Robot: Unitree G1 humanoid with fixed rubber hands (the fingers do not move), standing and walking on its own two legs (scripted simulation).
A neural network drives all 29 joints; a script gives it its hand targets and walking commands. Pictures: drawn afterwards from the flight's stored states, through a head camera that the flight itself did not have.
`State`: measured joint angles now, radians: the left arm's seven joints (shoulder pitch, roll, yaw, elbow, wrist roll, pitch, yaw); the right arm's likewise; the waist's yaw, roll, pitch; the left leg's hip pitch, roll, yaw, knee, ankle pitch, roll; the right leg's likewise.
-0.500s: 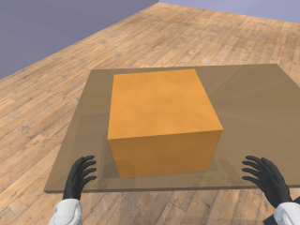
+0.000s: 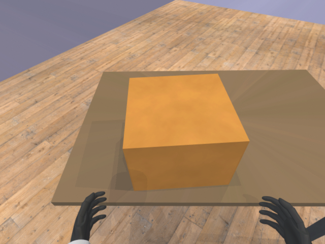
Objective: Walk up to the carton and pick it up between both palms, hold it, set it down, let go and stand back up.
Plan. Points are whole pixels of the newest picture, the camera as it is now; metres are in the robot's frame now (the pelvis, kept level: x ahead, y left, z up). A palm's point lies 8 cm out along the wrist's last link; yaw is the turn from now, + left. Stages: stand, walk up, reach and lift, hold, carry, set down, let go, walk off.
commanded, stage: set down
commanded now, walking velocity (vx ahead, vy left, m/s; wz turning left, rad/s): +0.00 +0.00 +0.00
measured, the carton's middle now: (177, 129) +0.45 +0.01 +0.02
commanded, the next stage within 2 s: let go in 1.22 s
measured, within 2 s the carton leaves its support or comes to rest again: neither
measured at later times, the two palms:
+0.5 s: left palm (85, 242) +0.15 +0.22 -0.05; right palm out of the picture +0.17 -0.23 -0.05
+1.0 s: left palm out of the picture +0.15 +0.23 -0.08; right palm out of the picture +0.15 -0.22 -0.08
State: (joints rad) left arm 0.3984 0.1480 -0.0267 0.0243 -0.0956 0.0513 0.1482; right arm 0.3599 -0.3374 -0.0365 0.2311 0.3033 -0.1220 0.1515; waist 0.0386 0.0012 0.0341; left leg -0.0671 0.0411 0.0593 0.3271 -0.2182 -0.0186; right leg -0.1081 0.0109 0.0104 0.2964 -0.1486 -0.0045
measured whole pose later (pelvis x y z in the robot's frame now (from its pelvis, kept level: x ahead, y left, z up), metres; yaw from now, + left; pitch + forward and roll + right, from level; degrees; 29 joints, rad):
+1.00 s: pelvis +0.00 +0.01 +0.00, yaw +0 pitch -5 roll -1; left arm 0.24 0.18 -0.01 0.45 -0.01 0.13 0.04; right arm 0.23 -0.18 -0.04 0.65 0.00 -0.20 0.04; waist 0.02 0.01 0.09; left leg -0.03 0.04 0.06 0.38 -0.26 -0.01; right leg -0.08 0.01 0.01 0.35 -0.19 0.01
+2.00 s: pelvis +0.00 +0.00 -0.01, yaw +1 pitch -3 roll +0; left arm 0.23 0.29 0.04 0.68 0.03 -0.01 0.00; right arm 0.22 -0.29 -0.07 0.80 -0.02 -0.05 0.00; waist 0.01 0.01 0.03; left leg -0.11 0.03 0.04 0.46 -0.29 -0.01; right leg -0.16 0.00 -0.01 0.46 -0.24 0.00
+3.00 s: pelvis -0.04 +0.00 +0.00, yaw +1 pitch -4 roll +0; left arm 0.25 0.34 0.00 0.97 0.00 -0.02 0.00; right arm 0.25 -0.36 -0.01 1.01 -0.01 -0.02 0.01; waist -0.01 0.01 0.04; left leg -0.12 0.02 0.04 0.38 -0.19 -0.01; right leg -0.16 -0.01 0.00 0.37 -0.13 0.00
